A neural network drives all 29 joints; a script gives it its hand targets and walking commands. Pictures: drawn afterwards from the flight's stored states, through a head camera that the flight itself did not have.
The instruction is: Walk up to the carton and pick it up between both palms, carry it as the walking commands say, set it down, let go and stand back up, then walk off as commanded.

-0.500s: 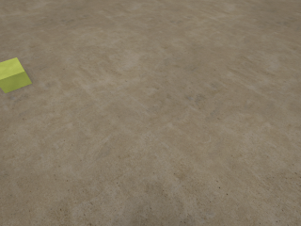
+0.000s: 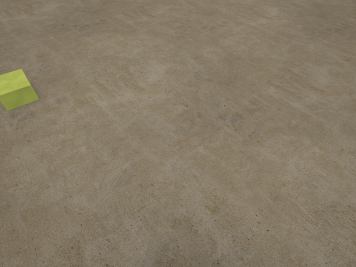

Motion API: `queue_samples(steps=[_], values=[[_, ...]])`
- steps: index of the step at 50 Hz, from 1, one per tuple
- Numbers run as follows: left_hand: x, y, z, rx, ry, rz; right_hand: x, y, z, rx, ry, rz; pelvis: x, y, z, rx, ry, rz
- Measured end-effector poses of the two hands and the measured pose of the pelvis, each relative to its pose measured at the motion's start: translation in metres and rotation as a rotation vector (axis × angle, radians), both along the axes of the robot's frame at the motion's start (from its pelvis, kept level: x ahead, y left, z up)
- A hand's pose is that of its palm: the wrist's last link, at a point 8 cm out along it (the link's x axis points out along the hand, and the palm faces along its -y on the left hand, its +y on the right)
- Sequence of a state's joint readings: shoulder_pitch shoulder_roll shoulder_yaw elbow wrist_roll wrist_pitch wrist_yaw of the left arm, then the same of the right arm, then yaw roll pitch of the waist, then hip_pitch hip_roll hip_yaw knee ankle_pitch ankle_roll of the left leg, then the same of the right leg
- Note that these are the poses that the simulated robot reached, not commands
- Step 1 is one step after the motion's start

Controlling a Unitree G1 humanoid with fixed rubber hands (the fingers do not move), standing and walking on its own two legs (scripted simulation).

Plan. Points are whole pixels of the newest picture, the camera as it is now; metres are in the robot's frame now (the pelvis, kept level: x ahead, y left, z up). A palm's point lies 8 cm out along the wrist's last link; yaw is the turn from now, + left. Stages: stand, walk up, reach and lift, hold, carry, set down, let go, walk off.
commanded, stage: walk up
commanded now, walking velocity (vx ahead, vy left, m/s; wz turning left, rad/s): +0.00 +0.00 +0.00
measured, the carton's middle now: (14, 89) +1.56 +1.41 -0.70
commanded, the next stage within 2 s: none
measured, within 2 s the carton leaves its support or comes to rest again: neither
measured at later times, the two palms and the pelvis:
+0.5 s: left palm out of the picture -0.10 +0.31 -0.15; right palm out of the picture +0.12 -0.18 -0.12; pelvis -0.01 +0.07 -0.01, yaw +15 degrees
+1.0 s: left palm out of the picture +0.23 +0.50 -0.13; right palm out of the picture +0.12 -0.01 -0.15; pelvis +0.16 +0.23 -0.02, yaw +26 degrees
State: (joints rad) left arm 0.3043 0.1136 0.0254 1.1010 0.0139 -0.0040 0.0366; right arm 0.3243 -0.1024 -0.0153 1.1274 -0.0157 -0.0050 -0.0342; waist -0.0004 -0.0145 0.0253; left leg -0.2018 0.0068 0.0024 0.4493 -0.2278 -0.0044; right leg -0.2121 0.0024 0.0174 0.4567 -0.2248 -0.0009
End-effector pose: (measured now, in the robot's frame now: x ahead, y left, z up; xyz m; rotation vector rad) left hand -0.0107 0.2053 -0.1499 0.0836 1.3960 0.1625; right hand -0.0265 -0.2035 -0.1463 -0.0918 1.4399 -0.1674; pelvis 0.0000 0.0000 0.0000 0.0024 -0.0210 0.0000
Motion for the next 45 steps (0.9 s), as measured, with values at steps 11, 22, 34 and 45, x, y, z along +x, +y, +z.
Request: queue_samples(steps=[11, 22, 34, 45], values=[[-0.017, 0.004, -0.004, 0.007, 0.045, 0.019, 0.001, 0.002, -0.001, -0.006, 0.005, 0.019, -0.004, 0.002, -0.003, -0.007, -0.001, 0.027], [-0.074, 0.082, 0.005, 0.151, 0.042, 0.195, 0.108, -0.008, 0.012, -0.103, -0.119, 0.264, -0.016, 0.046, -0.009, -0.009, 0.045, 0.22], [-0.016, 0.196, -0.008, 0.066, -0.134, 0.244, 0.133, 0.119, 0.023, -0.086, -0.157, 0.379, 0.021, 0.144, -0.008, -0.036, 0.055, 0.333], [0.185, 0.268, 0.028, 0.091, -0.429, 0.23, 0.116, 0.181, 0.022, -0.032, 0.12, 0.319, 0.107, 0.203, -0.002, -0.032, 0.045, 0.426]])
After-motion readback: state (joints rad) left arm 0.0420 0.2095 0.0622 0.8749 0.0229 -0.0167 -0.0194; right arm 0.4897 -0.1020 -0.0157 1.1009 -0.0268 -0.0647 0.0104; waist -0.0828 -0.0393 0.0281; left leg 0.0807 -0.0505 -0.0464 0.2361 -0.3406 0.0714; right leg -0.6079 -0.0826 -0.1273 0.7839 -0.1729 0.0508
